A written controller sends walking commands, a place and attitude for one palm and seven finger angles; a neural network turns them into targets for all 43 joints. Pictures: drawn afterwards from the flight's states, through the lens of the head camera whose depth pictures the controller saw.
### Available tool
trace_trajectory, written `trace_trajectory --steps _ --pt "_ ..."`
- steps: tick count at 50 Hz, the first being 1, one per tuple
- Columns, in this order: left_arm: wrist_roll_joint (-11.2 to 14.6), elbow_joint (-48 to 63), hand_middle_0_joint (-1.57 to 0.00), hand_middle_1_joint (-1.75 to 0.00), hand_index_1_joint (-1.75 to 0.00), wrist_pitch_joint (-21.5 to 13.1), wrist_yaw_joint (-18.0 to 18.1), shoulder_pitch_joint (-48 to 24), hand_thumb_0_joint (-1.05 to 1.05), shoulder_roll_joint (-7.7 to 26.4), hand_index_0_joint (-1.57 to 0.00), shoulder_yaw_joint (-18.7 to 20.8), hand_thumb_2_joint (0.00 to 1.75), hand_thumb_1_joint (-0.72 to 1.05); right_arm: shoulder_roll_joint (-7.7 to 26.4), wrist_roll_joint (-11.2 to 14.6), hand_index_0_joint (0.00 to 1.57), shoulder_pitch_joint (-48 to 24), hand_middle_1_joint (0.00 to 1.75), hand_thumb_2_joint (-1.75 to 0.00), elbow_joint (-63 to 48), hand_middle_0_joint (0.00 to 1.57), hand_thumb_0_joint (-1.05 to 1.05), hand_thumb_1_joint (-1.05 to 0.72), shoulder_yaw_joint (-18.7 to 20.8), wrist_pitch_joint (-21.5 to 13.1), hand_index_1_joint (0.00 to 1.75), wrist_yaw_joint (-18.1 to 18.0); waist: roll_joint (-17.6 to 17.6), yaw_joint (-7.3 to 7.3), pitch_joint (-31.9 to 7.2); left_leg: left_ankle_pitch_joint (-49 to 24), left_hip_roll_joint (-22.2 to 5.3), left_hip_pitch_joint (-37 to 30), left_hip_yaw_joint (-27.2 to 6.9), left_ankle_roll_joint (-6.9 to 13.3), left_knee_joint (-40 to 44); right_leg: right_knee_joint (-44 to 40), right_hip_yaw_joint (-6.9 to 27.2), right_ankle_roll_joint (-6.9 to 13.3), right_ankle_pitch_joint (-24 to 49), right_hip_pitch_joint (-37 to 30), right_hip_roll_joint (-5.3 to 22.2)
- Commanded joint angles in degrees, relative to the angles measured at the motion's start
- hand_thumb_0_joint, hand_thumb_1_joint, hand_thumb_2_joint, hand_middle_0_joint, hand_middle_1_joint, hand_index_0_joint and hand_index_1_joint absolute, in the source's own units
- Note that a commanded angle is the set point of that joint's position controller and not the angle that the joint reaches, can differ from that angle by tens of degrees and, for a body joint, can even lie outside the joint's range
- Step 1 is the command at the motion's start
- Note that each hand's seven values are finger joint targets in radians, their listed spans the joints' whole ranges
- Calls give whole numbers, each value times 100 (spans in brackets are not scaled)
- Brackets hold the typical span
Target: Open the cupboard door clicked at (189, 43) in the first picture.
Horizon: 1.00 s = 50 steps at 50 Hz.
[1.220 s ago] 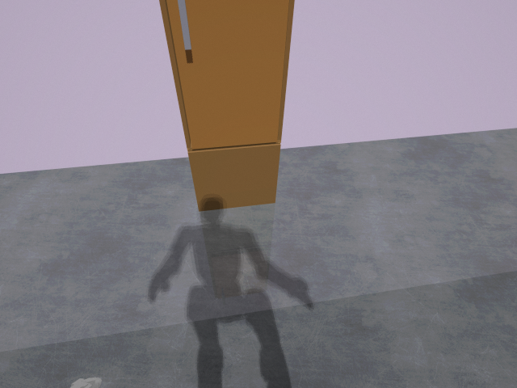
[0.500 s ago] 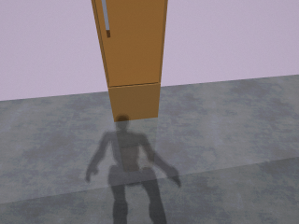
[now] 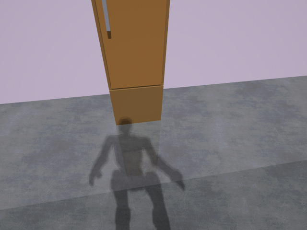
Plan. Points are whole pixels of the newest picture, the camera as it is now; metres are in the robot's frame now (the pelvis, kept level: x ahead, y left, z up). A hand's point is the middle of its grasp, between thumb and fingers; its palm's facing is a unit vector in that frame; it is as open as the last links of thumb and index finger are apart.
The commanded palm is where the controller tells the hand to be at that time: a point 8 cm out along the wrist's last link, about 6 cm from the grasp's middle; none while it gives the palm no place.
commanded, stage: look at it before walking up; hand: left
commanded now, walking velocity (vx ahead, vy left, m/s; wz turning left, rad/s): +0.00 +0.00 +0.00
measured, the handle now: (105, 12) +1.02 +0.30 +0.15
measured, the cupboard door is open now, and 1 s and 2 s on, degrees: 0 0 0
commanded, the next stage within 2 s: walk to a spot facing it in 0.22 s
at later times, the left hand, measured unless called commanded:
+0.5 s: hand out of the picture +0.06 +0.23 -0.17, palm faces -0.04 -0.96 -0.29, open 7.4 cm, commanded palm none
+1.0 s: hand out of the picture +0.10 +0.17 -0.19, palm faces -0.09 -0.99 -0.13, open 7.4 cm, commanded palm none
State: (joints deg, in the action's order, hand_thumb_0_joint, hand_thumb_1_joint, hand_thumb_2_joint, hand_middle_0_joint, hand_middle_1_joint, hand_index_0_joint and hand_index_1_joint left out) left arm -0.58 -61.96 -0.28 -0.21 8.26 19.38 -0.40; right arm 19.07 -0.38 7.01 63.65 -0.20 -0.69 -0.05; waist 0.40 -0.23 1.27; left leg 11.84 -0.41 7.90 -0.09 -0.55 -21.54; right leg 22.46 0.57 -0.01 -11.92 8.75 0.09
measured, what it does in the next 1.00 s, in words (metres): walks ahead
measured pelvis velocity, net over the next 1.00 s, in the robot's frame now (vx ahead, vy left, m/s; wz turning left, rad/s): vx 0.18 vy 0.00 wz -0.21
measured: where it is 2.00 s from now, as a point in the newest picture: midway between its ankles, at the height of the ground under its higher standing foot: outside the picture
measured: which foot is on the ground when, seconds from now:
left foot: down 0.00-0.66, up 0.68-1.00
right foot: down 0.00-1.00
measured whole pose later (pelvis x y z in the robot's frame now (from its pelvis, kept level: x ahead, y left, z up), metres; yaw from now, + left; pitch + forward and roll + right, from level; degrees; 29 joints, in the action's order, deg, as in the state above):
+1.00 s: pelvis +0.18 +0.00 -0.02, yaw -12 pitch +1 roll -1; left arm -1.4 -64.3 -2.4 0.8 28.5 7.4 2.0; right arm 8.8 -0.4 5.7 55.3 2.0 -2.3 0.8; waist 1.7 -3.0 3.3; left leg 11.4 -3.9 28.3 5.7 -0.8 -38.3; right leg 23.2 5.7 -0.2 -24.7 -1.1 -1.2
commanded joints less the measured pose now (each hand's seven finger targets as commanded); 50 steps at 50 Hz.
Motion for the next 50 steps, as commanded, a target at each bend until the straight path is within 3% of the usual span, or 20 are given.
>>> trace_trajectory --steps 1,16,18,21,23,25,27,29,30,31,32,33,34,35,36,39,43,47,49,50 --pt "-10 349 -20 -30 -30 -127 84 -279 0 1197 -20 234 90 90 1213 -10 20 -286 30 -90 -383 20 0 -90 220 -132 30 -66 -97 20 -252 -631 -630 -40 -535 215 379 -384 607 175 630 44 646" --pt "-10 332 -20 -30 -30 -125 87 -289 0 1223 -20 234 90 90 1232 -4 20 -284 30 -90 -365 20 0 -90 203 -126 30 -71 -41 19 -239 -737 -639 -93 -539 203 436 -429 605 169 747 -46 647" --pt "-14 172 -20 -30 -30 -3 98 103 0 537 -20 107 90 90 534 -60 20 66 30 -90 -213 20 0 -90 58 -28 30 -51 -37 18 -238 43 -597 -133 -316 86 290 -414 665 109 -152 123 570" --pt "-65 287 -20 -30 -30 117 0 355 0 553 -20 189 90 90 582 -103 20 305 30 -90 -282 20 0 -90 142 50 30 -35 -38 0 351 1870 -611 346 -285 159 251 -358 902 228 -1845 770 378" --pt "-82 442 -20 -30 -30 126 -58 484 0 533 -20 265 90 90 658 -108 20 432 30 -90 -406 20 0 -90 220 43 30 -36 -70 3 667 2388 -726 531 -382 264 226 -110 958 306 -2167 1169 226" --pt "-80 571 -20 -30 -30 76 -97 646 0 403 -20 312 90 90 709 -97 20 634 30 -90 -488 20 0 -90 299 -10 30 -51 -235 39 646 2524 -969 343 -619 447 188 414 869 352 -2056 1493 61" --pt "-75 693 -20 -30 -30 -11 -129 744 0 148 -20 336 90 90 785 -89 20 882 30 -90 -524 20 0 -90 384 -83 30 -72 -744 100 480 2367 -1428 -13 -1043 693 417 1299 394 286 -1508 1787 -213" --pt "-72 799 -20 -30 -30 -69 -154 676 0 -40 -20 359 90 90 785 -64 20 949 30 -90 -562 20 0 -90 454 -143 30 -71 -1116 98 468 1741 -1880 -184 -1150 937 486 1788 -147 160 -1317 1914 -111" --pt "-79 803 -20 -30 -30 -100 -165 720 0 -110 -20 377 90 90 677 -72 20 954 30 -90 -561 20 0 -90 444 -162 30 -75 -954 33 560 1107 -1853 65 -891 904 179 1579 -231 142 -1288 1604 -8" --pt "-96 658 -20 -30 -30 -144 -161 1139 0 -164 -20 399 90 90 554 -81 20 838 30 -90 -576 20 0 -90 411 -166 30 -79 -642 -195 436 524 -1558 512 -380 671 -606 966 -214 216 -921 743 -24" --pt "-120 415 -20 -30 -30 -214 -119 1888 0 77 -20 477 90 90 282 -58 20 648 30 -90 -697 20 0 -90 359 -180 30 -68 425 -513 202 304 -907 1587 440 273 -2245 178 916 516 -527 -543 497" --pt "-96 109 -20 -30 -30 -290 -9 2757 0 650 -20 600 90 90 -96 -36 20 132 30 -90 -1034 20 0 -90 266 -250 30 -24 2247 -778 229 1953 -136 3290 999 -48 -3911 -700 3179 1133 559 -1513 1807" --pt "-30 -14 -20 -30 -30 -306 96 3168 0 558 -20 556 90 90 45 -79 20 -341 30 -90 -1202 20 0 -90 278 -282 30 -47 1796 -925 275 2227 -312 3698 273 -10 -4518 -661 3669 1421 1780 -1572 2053" --pt "-65 -10 -20 -30 -30 -302 141 3012 0 325 -20 502 90 90 -77 -63 20 -498 30 -90 -1203 20 0 -90 292 -304 30 -48 736 -772 491 1871 -478 3946 169 -47 -4810 -472 3324 1678 2253 -1580 2024" --pt "-91 55 -20 -30 -30 -305 160 2788 0 220 -20 466 90 90 -183 -71 20 -421 30 -90 -1164 20 0 -90 296 -302 30 -31 199 -582 497 1625 -618 3906 134 -68 -4749 -363 2860 1615 2135 -1453 1888" --pt "-119 168 -20 -30 -30 -362 172 2207 0 -35 -20 413 90 90 -424 -70 20 -62 30 -90 -992 20 0 -90 328 -186 30 53 334 -174 417 1015 -638 3234 354 -187 -4125 -666 1838 1277 1743 -709 1452" --pt "-110 100 -20 -30 -30 -379 186 2129 0 -147 -20 391 90 90 -583 -26 20 -197 30 -90 -1120 20 0 -90 331 -145 30 129 600 -101 521 286 -499 2679 534 -170 -3059 -867 1331 1028 1797 -197 1118" --pt "-102 92 -20 -30 -30 -341 187 1962 0 -40 -20 474 90 90 -586 5 20 -137 30 -90 -1175 20 0 -90 340 -235 30 108 793 -14 406 60 -203 1460 723 -21 -1841 -455 1090 790 2444 -3 937" --pt "-62 59 -20 -30 -30 -331 215 1864 0 -154 -20 483 90 90 -400 -33 20 1075 30 -90 -761 20 0 -90 374 -283 30 -24 444 492 -232 -644 -94 -157 680 97 -933 923 749 547 3055 116 648" --pt "-4 54 -20 -30 -30 -321 211 2036 0 -329 -20 467 90 90 -17 -84 20 1946 30 -90 -503 20 0 -90 435 -298 30 -96 -221 729 -956 -1549 -729 -1369 82 292 -893 2141 438 352 1956 497 288"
